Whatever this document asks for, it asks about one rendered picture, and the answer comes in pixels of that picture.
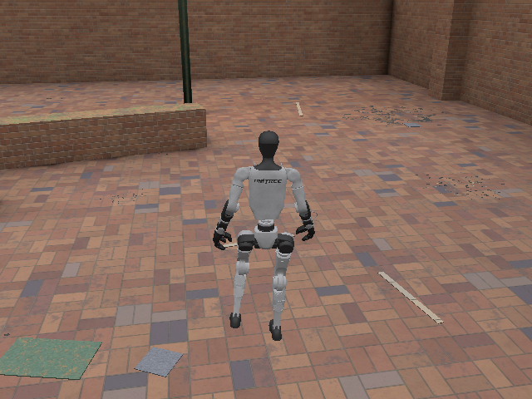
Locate robot left upper arm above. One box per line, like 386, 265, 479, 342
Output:
226, 166, 251, 213

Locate robot right hand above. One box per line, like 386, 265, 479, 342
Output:
296, 225, 315, 241

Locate robot left forearm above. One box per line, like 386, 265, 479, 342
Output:
215, 200, 234, 234

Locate robot right upper arm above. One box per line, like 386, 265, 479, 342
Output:
285, 167, 308, 213

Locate robot left hand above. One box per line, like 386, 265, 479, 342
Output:
213, 231, 232, 250

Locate right robot thigh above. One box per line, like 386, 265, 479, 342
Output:
272, 232, 294, 291

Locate robot right forearm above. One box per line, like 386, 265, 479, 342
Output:
299, 200, 313, 229

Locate robot right shin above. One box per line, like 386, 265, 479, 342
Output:
273, 276, 287, 329

